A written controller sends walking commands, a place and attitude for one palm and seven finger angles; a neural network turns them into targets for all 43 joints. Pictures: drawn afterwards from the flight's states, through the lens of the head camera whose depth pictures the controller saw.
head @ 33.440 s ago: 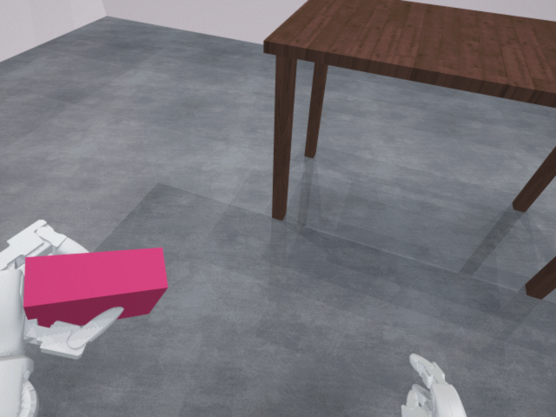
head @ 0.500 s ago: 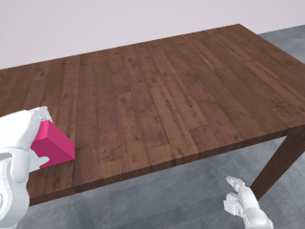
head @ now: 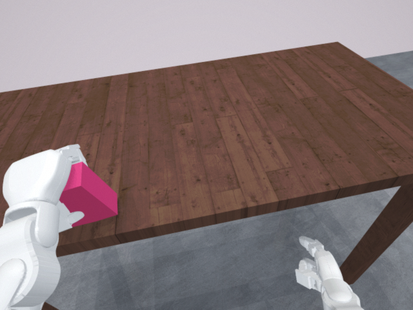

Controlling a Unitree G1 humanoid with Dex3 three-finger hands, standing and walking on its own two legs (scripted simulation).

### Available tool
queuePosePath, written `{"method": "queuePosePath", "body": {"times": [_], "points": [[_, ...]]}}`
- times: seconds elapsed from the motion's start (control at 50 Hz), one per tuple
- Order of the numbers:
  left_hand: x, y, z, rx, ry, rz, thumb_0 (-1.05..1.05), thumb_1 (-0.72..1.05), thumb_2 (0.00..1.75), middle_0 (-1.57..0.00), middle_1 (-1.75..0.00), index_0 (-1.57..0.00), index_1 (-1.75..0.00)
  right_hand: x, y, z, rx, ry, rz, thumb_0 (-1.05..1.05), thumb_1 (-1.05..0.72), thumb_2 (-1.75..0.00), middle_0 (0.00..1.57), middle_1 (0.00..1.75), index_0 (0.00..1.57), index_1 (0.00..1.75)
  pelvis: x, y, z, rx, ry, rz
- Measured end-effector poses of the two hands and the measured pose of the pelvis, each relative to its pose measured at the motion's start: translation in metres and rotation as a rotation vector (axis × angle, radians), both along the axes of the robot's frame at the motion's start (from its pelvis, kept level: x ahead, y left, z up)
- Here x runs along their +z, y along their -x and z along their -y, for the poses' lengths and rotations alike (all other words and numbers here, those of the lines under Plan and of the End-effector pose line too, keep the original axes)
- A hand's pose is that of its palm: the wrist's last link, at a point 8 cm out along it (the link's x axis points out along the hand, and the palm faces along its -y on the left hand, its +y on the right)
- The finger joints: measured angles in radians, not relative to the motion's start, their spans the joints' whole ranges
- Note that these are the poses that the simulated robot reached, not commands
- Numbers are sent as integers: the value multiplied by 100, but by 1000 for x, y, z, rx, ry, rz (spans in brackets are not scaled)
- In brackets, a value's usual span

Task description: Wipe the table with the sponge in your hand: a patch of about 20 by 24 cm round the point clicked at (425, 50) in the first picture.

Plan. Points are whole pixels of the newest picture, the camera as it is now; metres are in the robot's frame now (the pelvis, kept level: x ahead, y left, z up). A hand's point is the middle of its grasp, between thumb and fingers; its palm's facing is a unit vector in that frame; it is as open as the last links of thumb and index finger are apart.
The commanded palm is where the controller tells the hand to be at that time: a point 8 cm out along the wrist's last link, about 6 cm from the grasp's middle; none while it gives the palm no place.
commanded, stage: lift the sponge slowly off the table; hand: left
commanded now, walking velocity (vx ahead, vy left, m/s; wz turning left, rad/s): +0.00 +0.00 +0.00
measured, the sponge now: (77, 204) +0.23 +0.29 +0.12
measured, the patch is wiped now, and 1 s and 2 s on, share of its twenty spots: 0.95 0.95 0.95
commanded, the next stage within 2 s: bring the sponge back beside the body in 1.78 s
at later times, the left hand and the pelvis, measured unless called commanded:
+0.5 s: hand (70, 184) +0.23 +0.28 +0.17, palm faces +0.10 -0.06 -0.99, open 9.2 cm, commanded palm +0.19 +0.28 +0.25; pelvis -0.01 -0.03 +0.00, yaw +0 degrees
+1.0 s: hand (57, 168) +0.23 +0.28 +0.21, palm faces +0.16 -0.04 -0.99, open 9.2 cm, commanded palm +0.19 +0.28 +0.28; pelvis -0.02 -0.02 +0.00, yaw +0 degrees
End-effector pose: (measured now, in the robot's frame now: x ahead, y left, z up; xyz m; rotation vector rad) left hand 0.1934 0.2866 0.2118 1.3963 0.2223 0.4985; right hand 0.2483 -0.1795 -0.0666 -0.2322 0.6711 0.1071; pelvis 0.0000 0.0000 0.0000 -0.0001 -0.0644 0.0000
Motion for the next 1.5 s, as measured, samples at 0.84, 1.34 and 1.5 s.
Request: {"method": "queuePosePath", "body": {"times": [0.84, 1.34, 1.5], "points": [[35, -14, 11, -53, -71, -53, -2, -48, 111, -80, -144, -84, -141, -2, 12, 38, -27, 22, 22, 1, -90, -90, 20, 30, 20, 30, 0, 14, 28, 7, -10, 18], [68, -18, 8, -66, -64, 35, -2, -48, 110, -81, -143, -84, -141, 9, 14, 4, 26, -8, 48, 1, -90, -90, 20, 30, 20, 30, 1, 27, 15, 10, -10, 23], [81, -20, 13, -84, -62, 67, -2, -48, 110, -81, -143, -84, -141, 7, 15, 3, 23, -19, 40, 1, -90, -90, 20, 30, 20, 30, 1, 26, 13, 2, -10, 16]]}}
